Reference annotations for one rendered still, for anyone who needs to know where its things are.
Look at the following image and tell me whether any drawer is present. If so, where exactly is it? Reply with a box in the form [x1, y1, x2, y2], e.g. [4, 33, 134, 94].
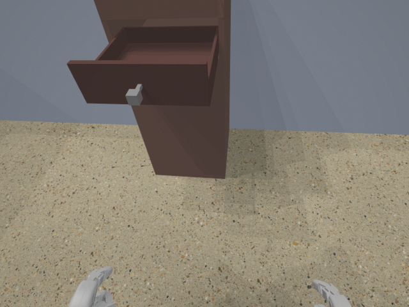
[67, 26, 219, 106]

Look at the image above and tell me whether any handle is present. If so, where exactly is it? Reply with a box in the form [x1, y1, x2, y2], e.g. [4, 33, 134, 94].
[125, 84, 143, 106]

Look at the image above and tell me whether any cabinet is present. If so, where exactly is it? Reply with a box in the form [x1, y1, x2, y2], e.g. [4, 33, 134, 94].
[94, 0, 231, 179]

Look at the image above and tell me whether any robot right hand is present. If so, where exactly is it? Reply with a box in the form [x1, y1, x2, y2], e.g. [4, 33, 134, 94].
[313, 279, 352, 307]

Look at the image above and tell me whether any robot left hand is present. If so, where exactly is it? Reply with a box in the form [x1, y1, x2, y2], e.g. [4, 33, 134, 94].
[68, 266, 116, 307]

